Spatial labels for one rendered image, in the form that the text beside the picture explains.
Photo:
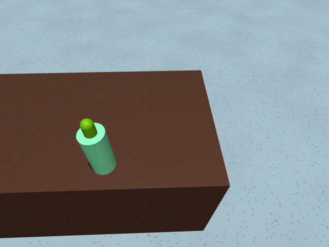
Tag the bottle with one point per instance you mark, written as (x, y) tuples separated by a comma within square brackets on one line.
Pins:
[(94, 142)]

